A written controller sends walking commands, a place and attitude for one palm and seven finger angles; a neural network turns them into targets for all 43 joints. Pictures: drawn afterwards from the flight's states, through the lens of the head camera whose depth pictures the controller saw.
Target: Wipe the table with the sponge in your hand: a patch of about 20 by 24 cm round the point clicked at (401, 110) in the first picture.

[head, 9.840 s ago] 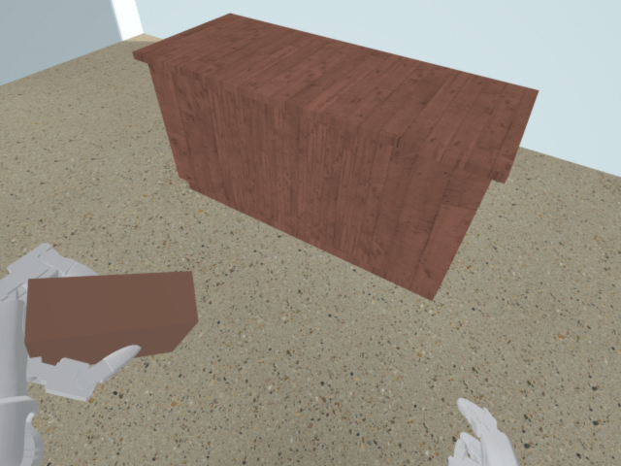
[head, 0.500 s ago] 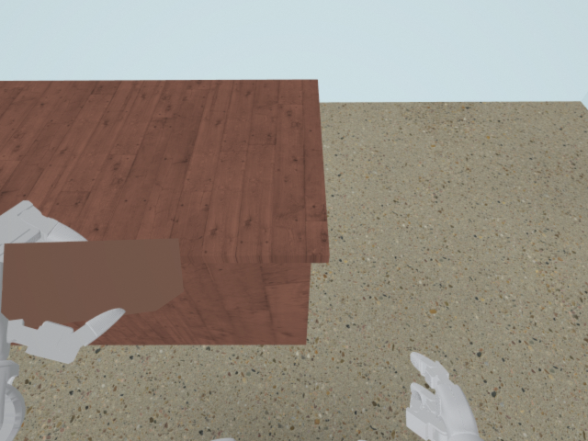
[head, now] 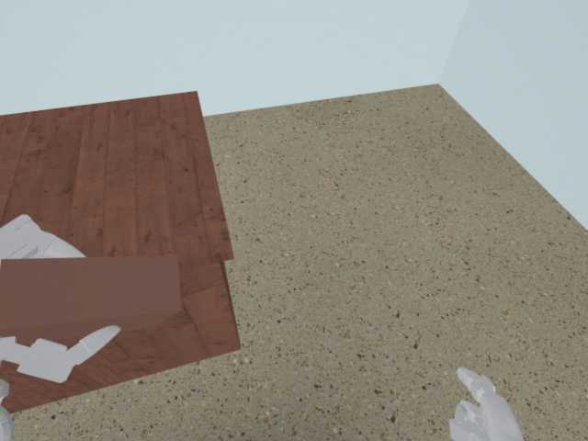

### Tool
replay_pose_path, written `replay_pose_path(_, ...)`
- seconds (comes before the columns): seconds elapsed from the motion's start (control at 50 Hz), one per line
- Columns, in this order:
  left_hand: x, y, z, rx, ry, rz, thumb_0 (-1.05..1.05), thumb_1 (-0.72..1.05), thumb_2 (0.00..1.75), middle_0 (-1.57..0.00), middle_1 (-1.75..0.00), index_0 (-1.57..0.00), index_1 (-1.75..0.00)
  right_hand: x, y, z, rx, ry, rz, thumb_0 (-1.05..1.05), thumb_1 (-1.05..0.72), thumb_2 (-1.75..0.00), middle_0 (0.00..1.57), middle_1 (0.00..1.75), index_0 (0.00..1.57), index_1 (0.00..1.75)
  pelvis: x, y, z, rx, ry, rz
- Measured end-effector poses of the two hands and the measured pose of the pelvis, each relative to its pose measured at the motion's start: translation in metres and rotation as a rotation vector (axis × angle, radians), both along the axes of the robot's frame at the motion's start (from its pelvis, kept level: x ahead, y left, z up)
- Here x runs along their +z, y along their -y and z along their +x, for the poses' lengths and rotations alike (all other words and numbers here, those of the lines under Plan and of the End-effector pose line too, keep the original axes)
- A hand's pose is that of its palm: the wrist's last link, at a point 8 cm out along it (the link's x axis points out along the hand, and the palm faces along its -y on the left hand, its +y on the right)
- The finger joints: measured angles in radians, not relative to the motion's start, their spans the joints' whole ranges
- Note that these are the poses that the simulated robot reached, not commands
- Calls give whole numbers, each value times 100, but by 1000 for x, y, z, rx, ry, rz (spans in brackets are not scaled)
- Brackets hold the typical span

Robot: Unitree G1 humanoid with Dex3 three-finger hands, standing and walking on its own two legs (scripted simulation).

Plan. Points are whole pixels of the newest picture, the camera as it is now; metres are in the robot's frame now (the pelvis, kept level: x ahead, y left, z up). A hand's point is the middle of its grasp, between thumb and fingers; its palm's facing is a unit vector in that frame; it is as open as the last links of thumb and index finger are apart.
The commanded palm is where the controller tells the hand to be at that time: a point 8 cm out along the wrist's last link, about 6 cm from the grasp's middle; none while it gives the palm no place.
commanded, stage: turn to face it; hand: left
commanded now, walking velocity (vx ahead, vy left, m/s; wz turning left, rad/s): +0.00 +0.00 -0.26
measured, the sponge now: (118, 298) +0.23 +0.19 +0.15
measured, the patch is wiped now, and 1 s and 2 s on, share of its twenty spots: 0.00 0.00 0.00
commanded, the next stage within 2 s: come to a stop and stand still in 0.04 s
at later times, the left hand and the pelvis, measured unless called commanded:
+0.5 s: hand (85, 329) +0.19 +0.20 +0.17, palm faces +0.26 -0.83 -0.50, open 9.6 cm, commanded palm +0.14 +0.25 +0.18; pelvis -0.04 -0.01 +0.00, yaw -4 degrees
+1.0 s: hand (23, 274) +0.23 +0.26 +0.19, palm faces +0.39 -0.84 -0.39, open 9.6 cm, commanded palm +0.15 +0.28 +0.18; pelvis -0.04 +0.01 +0.00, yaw -6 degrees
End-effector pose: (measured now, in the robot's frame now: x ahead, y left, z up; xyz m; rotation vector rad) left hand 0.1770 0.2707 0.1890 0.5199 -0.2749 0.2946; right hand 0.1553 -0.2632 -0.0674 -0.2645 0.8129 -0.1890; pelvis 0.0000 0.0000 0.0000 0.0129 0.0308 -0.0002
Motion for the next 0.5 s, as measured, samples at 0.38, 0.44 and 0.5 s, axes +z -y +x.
replay_pose_path(0.38,-6,46,-8,-75,-37,-12,0,-44,100,-80,-134,-79,-135,-33,-20,-68,-30,-36,157,1,-91,-90,21,30,20,30,1,21,-38,-76,29,10)
replay_pose_path(0.44,-1,42,-14,-88,-50,32,0,-44,100,-80,-134,-79,-135,-26,-7,-81,-59,-58,110,1,-91,-90,21,30,20,30,5,20,-40,-77,17,14)
replay_pose_path(0.5,1,31,-21,-75,-39,48,0,-44,100,-80,-134,-79,-135,-22,4,-90,-75,-61,55,1,-91,-90,21,30,20,30,3,14,-41,-73,15,-3)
